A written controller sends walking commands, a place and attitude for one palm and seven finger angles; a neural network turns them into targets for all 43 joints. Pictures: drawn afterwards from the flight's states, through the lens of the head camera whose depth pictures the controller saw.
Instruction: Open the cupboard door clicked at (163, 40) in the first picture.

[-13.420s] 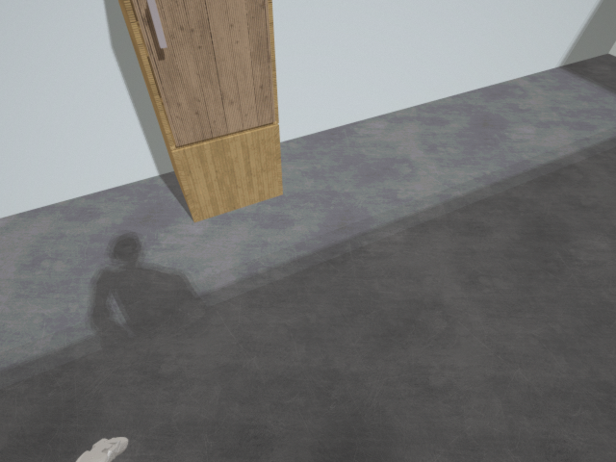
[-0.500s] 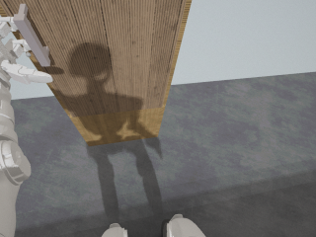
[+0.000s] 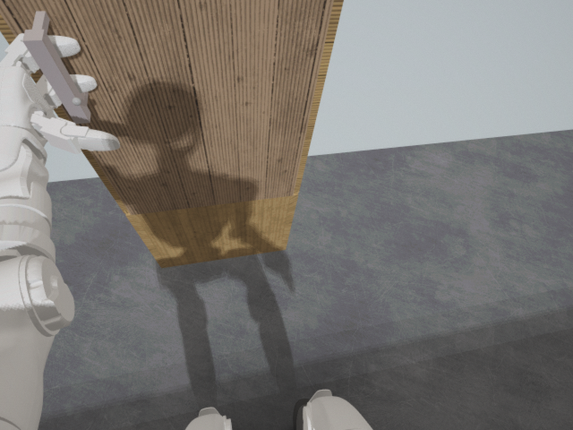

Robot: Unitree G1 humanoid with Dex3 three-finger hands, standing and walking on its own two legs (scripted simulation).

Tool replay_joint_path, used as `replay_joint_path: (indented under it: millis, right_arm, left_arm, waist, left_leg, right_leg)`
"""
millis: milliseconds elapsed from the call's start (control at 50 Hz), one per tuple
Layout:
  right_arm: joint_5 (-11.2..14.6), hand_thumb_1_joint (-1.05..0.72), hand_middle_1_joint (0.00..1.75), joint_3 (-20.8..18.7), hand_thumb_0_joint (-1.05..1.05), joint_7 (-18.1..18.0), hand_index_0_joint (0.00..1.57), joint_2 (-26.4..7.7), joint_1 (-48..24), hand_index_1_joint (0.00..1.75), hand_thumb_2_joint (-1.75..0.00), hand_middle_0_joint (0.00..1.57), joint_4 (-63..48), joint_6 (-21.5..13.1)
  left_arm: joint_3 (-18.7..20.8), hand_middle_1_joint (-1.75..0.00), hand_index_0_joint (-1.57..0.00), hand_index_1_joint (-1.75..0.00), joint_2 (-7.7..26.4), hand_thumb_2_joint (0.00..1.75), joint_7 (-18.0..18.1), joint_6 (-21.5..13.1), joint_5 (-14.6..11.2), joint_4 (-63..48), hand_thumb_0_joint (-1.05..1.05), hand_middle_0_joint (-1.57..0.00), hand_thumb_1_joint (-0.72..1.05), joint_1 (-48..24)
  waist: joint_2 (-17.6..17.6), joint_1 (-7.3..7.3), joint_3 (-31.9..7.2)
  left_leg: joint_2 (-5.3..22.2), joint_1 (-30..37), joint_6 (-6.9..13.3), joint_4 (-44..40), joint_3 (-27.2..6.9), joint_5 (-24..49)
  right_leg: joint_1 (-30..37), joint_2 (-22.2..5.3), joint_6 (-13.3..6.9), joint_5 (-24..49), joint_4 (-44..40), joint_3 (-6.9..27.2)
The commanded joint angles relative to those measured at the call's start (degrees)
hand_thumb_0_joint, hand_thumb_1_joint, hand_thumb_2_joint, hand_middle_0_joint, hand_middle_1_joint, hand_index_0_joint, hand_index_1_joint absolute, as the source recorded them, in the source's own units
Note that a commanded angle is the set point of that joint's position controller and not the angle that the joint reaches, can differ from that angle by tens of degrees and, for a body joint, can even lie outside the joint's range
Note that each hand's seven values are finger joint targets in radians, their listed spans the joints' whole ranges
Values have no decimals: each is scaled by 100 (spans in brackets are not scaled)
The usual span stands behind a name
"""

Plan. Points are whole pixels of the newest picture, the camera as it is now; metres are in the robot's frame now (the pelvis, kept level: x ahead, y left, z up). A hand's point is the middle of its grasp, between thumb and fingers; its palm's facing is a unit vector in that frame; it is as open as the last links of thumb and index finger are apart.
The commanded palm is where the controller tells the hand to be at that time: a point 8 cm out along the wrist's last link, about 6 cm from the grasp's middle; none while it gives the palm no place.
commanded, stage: slide the fingers in behind the handle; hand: left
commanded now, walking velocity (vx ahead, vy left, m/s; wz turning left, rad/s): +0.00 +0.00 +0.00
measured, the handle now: (63, 71) +0.57 +0.25 +0.12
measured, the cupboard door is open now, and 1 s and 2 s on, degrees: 0 0 28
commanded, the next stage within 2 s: close the thumb around the handle in 0.42 s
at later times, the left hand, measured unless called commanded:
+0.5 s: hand (78, 100) +0.52 +0.22 +0.11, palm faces +0.08 -1.00 -0.02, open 13.7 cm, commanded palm +0.50 +0.26 +0.11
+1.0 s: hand (78, 98) +0.53 +0.22 +0.11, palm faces +0.10 -0.99 -0.02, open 8.0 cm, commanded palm +0.50 +0.26 +0.11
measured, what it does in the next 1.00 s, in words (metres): stands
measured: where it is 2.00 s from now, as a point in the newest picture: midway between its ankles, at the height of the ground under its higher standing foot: outside the picture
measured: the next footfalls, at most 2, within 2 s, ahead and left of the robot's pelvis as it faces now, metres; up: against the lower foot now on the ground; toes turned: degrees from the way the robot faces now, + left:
none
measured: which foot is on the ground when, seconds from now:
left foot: down 0.00-1.00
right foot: down 0.00-1.00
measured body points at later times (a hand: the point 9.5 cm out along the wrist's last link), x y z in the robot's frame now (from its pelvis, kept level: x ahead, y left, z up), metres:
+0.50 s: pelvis +0.00 +0.00 +0.00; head +0.12 +0.02 +0.43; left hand +0.51 +0.27 +0.12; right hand -0.02 -0.26 -0.11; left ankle -0.02 +0.11 -0.70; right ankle +0.02 -0.12 -0.70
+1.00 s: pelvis +0.00 +0.00 +0.00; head +0.12 +0.02 +0.43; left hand +0.51 +0.27 +0.12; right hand -0.03 -0.26 -0.11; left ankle -0.02 +0.11 -0.70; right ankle +0.02 -0.12 -0.70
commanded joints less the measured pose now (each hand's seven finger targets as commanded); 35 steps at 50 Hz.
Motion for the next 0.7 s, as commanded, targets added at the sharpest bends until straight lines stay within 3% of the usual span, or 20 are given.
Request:
replay_joint_path:
  millis: [0,40,60,100,120,140,160,200,220,240,320,360,460,500,520,540,580,640,680]
  right_arm:
    - [-15,-90,30,-365,0,-44,20,-1028,983,30,-90,20,-244,-91]
    - [-32,-90,30,-364,0,-24,20,-1021,980,30,-90,20,-264,-118]
    - [-41,-90,30,-363,0,-27,20,-1044,1008,30,-90,20,-261,-115]
    - [-40,-90,30,-364,0,-27,20,-1023,1024,30,-90,20,-251,-108]
    - [-34,-90,30,-360,0,-10,20,-1012,1002,30,-90,20,-275,-115]
    - [-34,-90,30,-362,0,-17,20,-1028,1006,30,-90,20,-268,-115]
    - [-38,-90,30,-358,0,-21,20,-1026,1003,30,-90,20,-283,-113]
    - [-35,-90,30,-371,0,-21,20,-1026,1003,30,-90,20,-259,-128]
    - [-23,-90,30,-356,0,-21,20,-1017,969,30,-90,20,-260,-137]
    - [-20,-90,30,-358,0,-31,20,-1038,990,30,-90,20,-220,-143]
    - [-34,-90,30,-348,0,-60,20,-1059,1027,30,-90,20,-228,-159]
    - [-44,-90,30,-342,0,-50,20,-1026,1047,30,-90,20,-216,-171]
    - [-54,-90,30,-353,0,-40,20,-1051,1067,30,-90,20,-228,-164]
    - [-44,-90,30,-353,0,-39,20,-1047,1056,30,-90,20,-195,-159]
    - [-45,-90,30,-355,0,-30,20,-1048,1061,30,-90,20,-200,-166]
    - [-43,-90,30,-361,0,-39,20,-1069,1054,30,-90,20,-193,-172]
    - [-48,-90,30,-352,0,-44,20,-1060,1070,30,-90,20,-197,-169]
    - [-47,-90,30,-347,0,-47,20,-1059,1079,30,-90,20,-175,-177]
    - [-52,-90,30,-347,0,-49,20,-1075,1106,30,-90,20,-178,-181]
  left_arm:
    - [90,-120,-30,-120,1285,30,139,-326,-125,-1139,0,-30,-50,-2644]
    - [79,-120,-30,-120,1326,30,227,-341,-33,-1263,0,-30,-50,-2724]
    - [226,-120,-30,-120,1555,30,274,-399,19,-1314,0,-30,-50,-2726]
    - [167,-120,-30,-120,1549,30,316,-416,114,-1209,0,-30,-50,-2708]
    - [33,-120,-30,-120,1358,30,299,-410,110,-1173,0,-30,-50,-2643]
    - [155,-120,-30,-120,1502,30,302,-419,108,-1151,0,-30,-50,-2641]
    - [101,-120,-30,-120,1413,30,289,-448,84,-1220,0,-30,-50,-2651]
    - [111,-120,-30,-120,1359,30,242,-455,21,-1168,0,-30,-50,-2687]
    - [-39,-120,-30,-120,1161,30,211,-434,-22,-1106,0,-30,-50,-2732]
    - [-22,-120,-30,-120,1178,30,210,-404,-41,-965,0,-30,-50,-2771]
    - [205,-120,-30,-120,1587,30,246,-412,51,-1008,0,-30,-50,-2883]
    - [49,-120,-30,-120,1376,30,242,-434,71,-1071,0,-30,-50,-2933]
    - [59,-120,-30,-120,1319,30,230,-419,11,-1003,0,-30,-50,-2828]
    - [-29,-120,-30,-120,1292,30,236,-410,44,-1033,0,-30,-50,-3010]
    - [-76,-121,-30,-121,1178,32,234,-378,26,-946,0,-30,-44,-2928]
    - [13,-121,-31,-121,1317,35,245,-379,15,-1001,0,-31,-39,-2959]
    - [5,-122,-32,-122,1349,40,254,-390,41,-1052,0,-32,-28,-3021]
    - [-100,-124,-33,-124,1227,47,256,-326,54,-874,0,-33,-11,-3002]
    - [67,-125,-34,-125,1434,52,260,-352,55,-926,0,-34,0,-2980]
  waist:
    - [756,-75,-2465]
    - [880,-57,-2459]
    - [854,-20,-2485]
    - [703,-64,-2447]
    - [749,-73,-2425]
    - [677,-43,-2397]
    - [831,-49,-2475]
    - [793,-40,-2630]
    - [816,-103,-2467]
    - [562,-154,-2276]
    - [708,-98,-2517]
    - [834,-126,-2487]
    - [667,-142,-2494]
    - [845,-178,-2434]
    - [774,-173,-2407]
    - [717,-174,-2406]
    - [885,-170,-2553]
    - [711,-238,-2351]
    - [723,-173,-2483]
  left_leg:
    - [-193,1655,102,-519,-291,2386]
    - [-209,1597,109,-540,-256,2298]
    - [-204,1621,115,-516,-287,2397]
    - [-197,1556,119,-519,-293,2419]
    - [-209,1560,115,-530,-272,2325]
    - [-199,1516,111,-532,-281,2294]
    - [-201,1656,105,-525,-296,2436]
    - [-182,1752,73,-513,-315,2464]
    - [-190,1683,77,-523,-290,2336]
    - [-178,1577,95,-540,-312,2168]
    - [-217,1461,115,-514,-281,2178]
    - [-214,1576,109,-495,-303,2305]
    - [-194,1590,109,-475,-326,2299]
    - [-187,1641,83,-504,-355,2230]
    - [-196,1609,90,-507,-344,2155]
    - [-196,1549,104,-497,-330,2088]
    - [-203,1635,97,-486,-330,2189]
    - [-201,1485,113,-510,-327,2010]
    - [-212,1486,120,-488,-322,2133]
  right_leg:
    - [1243,243,-55,1825,-274,198]
    - [1269,226,-48,1787,-277,222]
    - [1298,227,-74,1846,-239,219]
    - [1317,223,-47,1895,-232,230]
    - [1276,224,-45,1819,-254,233]
    - [1319,222,-53,1809,-243,233]
    - [1269,229,-77,1851,-222,219]
    - [1256,234,-68,1817,-213,201]
    - [1181,235,-62,1741,-247,208]
    - [1126,238,-52,1634,-285,196]
    - [1321,206,-46,1748,-241,267]
    - [1194,209,-63,1772,-215,233]
    - [1153,230,-58,1725,-233,214]
    - [1019,225,-53,1598,-232,196]
    - [1013,230,-53,1537,-259,199]
    - [1058,221,-43,1533,-273,220]
    - [1074,220,-53,1606,-248,228]
    - [1031,220,-35,1494,-283,217]
    - [1154,219,-45,1631,-263,235]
